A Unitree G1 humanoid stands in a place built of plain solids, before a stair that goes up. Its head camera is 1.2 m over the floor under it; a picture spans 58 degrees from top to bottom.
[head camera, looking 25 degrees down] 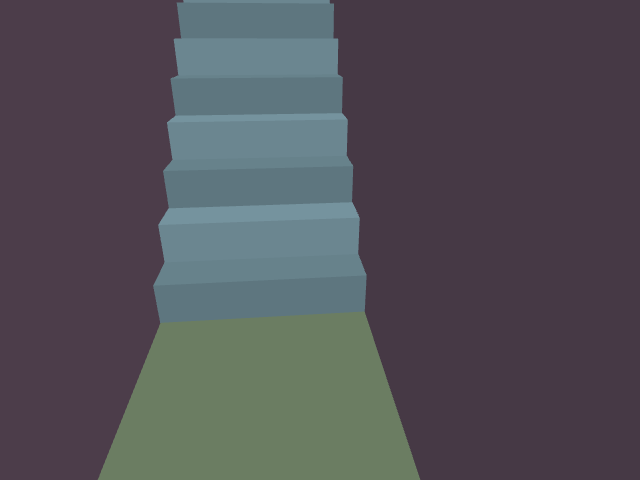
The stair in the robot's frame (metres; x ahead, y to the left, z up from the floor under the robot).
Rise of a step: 0.20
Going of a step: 0.22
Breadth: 0.97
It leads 5 degrees to the left of straight ahead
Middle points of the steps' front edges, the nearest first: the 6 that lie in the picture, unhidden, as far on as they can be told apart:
1.71 0.26 0.20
1.93 0.28 0.40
2.15 0.31 0.60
2.37 0.33 0.80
2.60 0.35 1.00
2.82 0.37 1.20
